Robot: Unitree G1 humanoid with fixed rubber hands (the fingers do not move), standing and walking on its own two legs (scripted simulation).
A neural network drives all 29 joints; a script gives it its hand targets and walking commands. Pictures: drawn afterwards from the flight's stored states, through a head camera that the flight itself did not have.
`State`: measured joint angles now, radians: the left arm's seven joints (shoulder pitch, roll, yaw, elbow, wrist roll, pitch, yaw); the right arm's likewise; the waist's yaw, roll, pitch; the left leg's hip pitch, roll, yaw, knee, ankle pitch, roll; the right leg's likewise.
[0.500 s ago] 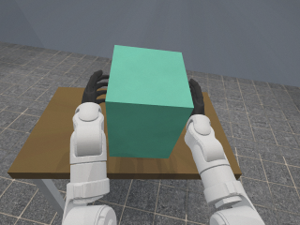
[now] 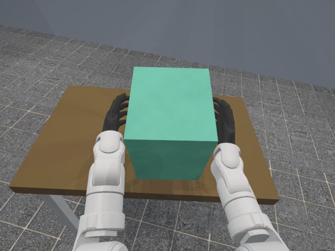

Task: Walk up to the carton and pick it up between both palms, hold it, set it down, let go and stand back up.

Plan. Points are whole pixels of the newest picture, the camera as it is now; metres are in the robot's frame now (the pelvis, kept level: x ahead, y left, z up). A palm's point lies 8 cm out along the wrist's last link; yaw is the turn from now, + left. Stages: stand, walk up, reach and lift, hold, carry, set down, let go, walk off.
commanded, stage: set down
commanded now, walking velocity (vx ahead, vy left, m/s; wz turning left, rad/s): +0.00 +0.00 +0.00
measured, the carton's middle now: (169, 129) +0.39 +0.00 +0.10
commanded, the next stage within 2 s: none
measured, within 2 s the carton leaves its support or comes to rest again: neither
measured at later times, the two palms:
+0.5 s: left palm (113, 124) +0.39 +0.13 +0.12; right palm (220, 132) +0.37 -0.12 +0.11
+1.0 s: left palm (120, 128) +0.40 +0.12 +0.09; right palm (221, 131) +0.39 -0.13 +0.09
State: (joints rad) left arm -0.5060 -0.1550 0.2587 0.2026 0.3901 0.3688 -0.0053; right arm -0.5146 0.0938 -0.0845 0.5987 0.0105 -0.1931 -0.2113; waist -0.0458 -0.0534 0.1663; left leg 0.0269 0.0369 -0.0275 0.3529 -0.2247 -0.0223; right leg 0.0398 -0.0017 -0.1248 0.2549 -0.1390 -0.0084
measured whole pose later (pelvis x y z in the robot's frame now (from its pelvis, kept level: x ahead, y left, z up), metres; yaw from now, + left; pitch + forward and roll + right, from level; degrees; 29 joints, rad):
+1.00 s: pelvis +0.01 +0.00 +0.00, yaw -2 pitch +0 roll -1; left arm -0.67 -0.13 0.37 0.67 0.37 0.12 0.05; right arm -0.68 0.11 -0.36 0.89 -0.21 -0.28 -0.15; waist 0.00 -0.02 0.05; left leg -0.13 0.04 0.00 0.34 -0.21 -0.02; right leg -0.13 0.00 -0.09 0.25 -0.12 -0.01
